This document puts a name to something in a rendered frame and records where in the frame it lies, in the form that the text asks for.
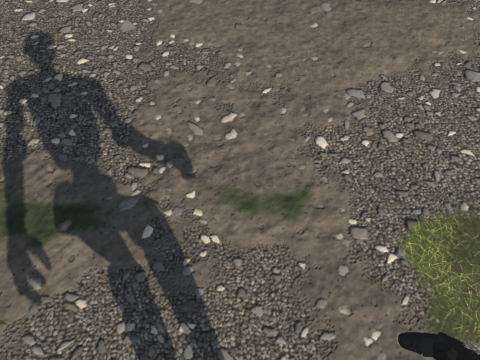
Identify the right robot hand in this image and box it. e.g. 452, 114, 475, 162
398, 332, 480, 360

